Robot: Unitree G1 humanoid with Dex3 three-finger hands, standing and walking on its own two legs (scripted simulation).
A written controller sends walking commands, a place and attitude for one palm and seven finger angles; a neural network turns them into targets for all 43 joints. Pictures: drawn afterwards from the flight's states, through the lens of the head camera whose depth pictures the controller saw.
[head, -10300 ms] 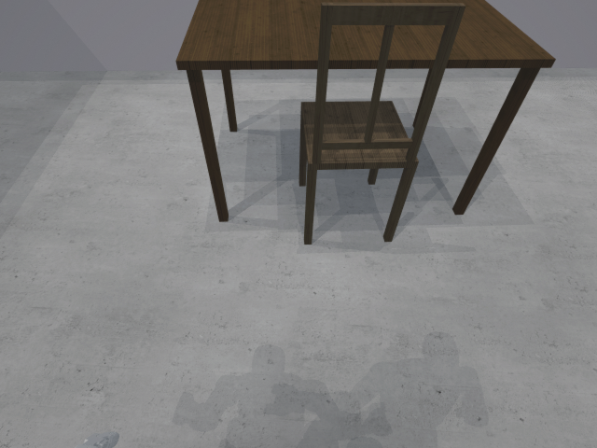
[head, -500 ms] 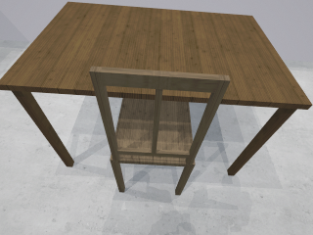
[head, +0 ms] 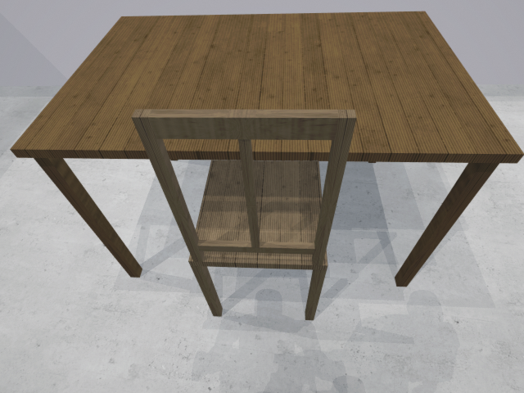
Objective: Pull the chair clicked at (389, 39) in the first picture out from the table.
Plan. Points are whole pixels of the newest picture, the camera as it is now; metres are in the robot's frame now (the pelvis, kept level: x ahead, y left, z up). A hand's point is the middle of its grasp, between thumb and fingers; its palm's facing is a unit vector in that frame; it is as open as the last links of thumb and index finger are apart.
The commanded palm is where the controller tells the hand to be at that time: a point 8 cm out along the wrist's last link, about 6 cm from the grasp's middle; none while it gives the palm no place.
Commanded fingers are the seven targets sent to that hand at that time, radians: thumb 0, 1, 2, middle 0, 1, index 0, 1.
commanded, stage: come to a stop and stand still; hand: left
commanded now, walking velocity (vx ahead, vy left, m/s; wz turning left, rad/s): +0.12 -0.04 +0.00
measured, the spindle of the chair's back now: (251, 200) +0.49 +0.08 -0.06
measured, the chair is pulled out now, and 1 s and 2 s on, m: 0.00 0.00 0.00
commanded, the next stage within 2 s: look again from close up in 0.34 s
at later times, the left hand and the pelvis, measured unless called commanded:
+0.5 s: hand out of the picture -0.02 +0.17 -0.18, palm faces +0.03 -0.98 -0.20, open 7.3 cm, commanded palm none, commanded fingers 0.00 0.90 0.90 -0.20 -0.30 -0.20 -0.30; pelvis -0.01 +0.01 -0.01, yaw +0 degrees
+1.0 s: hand out of the picture +0.00 +0.18 -0.18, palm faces +0.05 -0.98 -0.20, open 7.3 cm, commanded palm none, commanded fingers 0.00 0.90 0.90 -0.20 -0.30 -0.20 -0.30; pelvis -0.01 +0.00 -0.01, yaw +0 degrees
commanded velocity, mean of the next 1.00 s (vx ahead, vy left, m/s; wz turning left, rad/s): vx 0.03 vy -0.03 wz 0.00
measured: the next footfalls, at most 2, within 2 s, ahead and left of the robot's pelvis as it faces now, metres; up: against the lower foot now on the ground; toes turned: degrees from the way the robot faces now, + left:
left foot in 0.10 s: +0.03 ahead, +0.15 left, +0.00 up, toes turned +2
right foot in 0.40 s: +0.02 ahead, -0.07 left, +0.00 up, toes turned -4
